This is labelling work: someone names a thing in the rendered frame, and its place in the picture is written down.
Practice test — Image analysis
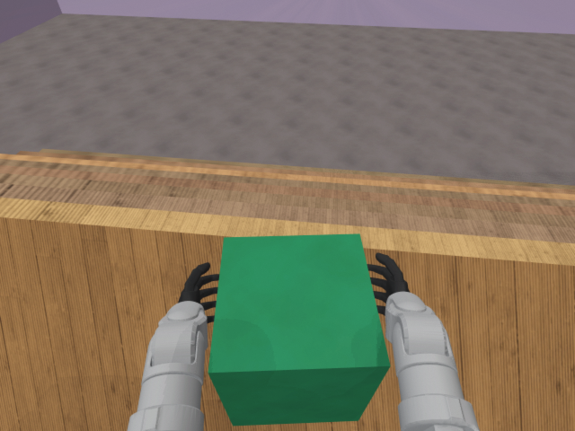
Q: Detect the right robot forearm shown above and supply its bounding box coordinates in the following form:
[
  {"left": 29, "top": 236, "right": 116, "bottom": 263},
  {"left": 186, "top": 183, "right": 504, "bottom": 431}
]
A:
[{"left": 385, "top": 292, "right": 480, "bottom": 431}]

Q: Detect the robot left hand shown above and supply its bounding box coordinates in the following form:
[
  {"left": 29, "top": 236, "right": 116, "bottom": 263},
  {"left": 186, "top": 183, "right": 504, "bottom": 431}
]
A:
[{"left": 178, "top": 262, "right": 219, "bottom": 323}]

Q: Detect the left robot forearm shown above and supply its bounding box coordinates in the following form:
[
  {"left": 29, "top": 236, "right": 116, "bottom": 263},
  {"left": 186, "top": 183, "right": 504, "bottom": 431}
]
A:
[{"left": 127, "top": 301, "right": 208, "bottom": 431}]

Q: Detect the carton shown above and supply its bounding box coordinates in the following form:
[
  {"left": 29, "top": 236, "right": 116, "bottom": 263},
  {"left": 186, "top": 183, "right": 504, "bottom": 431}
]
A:
[{"left": 208, "top": 233, "right": 390, "bottom": 426}]

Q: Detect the robot right hand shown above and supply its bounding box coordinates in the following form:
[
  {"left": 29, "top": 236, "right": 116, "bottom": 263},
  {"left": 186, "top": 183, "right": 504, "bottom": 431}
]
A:
[{"left": 367, "top": 253, "right": 410, "bottom": 316}]

